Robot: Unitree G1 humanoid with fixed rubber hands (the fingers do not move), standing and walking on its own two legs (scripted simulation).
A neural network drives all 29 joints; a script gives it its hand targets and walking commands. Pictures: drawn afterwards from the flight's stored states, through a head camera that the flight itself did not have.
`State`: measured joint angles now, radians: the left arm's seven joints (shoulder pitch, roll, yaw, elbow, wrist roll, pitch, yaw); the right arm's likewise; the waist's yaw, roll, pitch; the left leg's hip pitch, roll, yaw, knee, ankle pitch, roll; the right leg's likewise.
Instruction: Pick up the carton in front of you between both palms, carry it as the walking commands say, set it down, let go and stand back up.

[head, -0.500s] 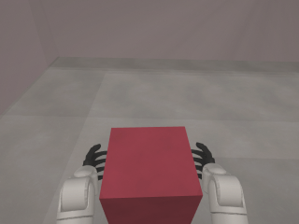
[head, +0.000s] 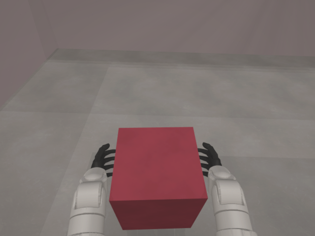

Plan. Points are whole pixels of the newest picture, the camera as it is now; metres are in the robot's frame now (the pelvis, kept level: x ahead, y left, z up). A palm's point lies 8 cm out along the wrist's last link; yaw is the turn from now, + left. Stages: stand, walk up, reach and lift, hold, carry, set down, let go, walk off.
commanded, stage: carry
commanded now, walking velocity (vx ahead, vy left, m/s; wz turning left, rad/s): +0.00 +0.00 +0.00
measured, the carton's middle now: (156, 180) +0.32 +0.00 -0.04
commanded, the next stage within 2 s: none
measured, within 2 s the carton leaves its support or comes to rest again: neither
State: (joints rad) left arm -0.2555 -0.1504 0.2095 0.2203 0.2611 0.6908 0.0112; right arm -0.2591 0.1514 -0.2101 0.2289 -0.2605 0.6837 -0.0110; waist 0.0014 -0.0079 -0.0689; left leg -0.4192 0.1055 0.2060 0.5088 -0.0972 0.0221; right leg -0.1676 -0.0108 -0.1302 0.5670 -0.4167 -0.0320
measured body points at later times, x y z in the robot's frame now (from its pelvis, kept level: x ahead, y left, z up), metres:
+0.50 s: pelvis +0.04 +0.00 +0.01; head +0.01 +0.01 +0.46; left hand +0.33 +0.16 +0.04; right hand +0.33 -0.14 +0.04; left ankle +0.09 +0.12 -0.72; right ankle -0.07 -0.09 -0.73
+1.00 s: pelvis +0.25 -0.02 +0.00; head +0.24 -0.03 +0.45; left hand +0.54 +0.14 +0.04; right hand +0.55 -0.16 +0.03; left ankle +0.10 +0.11 -0.72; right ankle +0.34 -0.11 -0.73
